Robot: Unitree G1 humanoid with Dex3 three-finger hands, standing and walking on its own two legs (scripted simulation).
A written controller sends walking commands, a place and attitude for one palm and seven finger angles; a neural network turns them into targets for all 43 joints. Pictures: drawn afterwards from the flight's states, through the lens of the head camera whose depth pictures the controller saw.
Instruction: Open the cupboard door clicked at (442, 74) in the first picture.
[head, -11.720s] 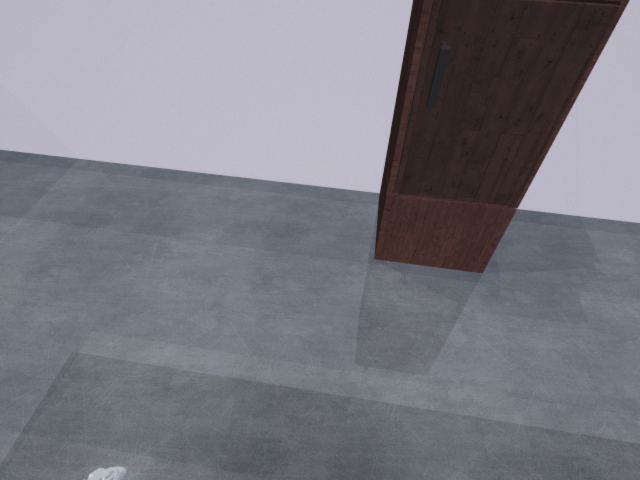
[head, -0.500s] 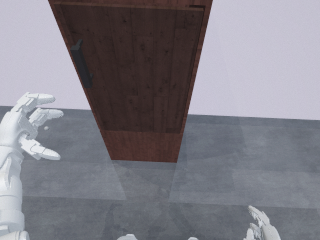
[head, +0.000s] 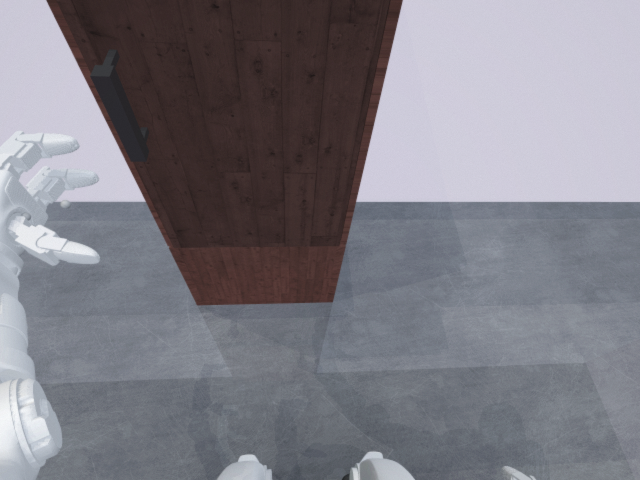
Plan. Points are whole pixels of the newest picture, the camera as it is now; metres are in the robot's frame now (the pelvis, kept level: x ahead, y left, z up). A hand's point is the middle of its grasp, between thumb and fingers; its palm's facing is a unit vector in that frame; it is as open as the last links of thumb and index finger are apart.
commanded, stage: move the hooked fingers beside the handle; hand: left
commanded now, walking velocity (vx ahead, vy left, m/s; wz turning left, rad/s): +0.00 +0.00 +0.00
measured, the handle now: (126, 108) +0.59 +0.28 +0.08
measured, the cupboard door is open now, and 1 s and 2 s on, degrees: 0 0 0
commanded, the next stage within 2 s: slide the fingers in behind the handle in 1.72 s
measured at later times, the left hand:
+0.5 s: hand (63, 157) +0.48 +0.32 +0.09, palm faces +0.04 -1.00 +0.00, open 14.0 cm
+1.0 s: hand (67, 128) +0.54 +0.34 +0.09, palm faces +0.03 -1.00 -0.01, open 14.0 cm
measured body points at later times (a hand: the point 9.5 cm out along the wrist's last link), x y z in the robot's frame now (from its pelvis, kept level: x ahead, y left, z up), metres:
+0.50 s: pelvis +0.00 +0.01 -0.01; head +0.14 +0.05 +0.41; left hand +0.47 +0.38 +0.10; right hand +0.01 -0.27 -0.10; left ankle +0.01 +0.10 -0.70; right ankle +0.02 -0.12 -0.70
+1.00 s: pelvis +0.01 +0.02 -0.03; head +0.19 +0.06 +0.39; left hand +0.53 +0.39 +0.09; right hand -0.03 -0.25 -0.11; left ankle +0.01 +0.10 -0.70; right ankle +0.02 -0.12 -0.70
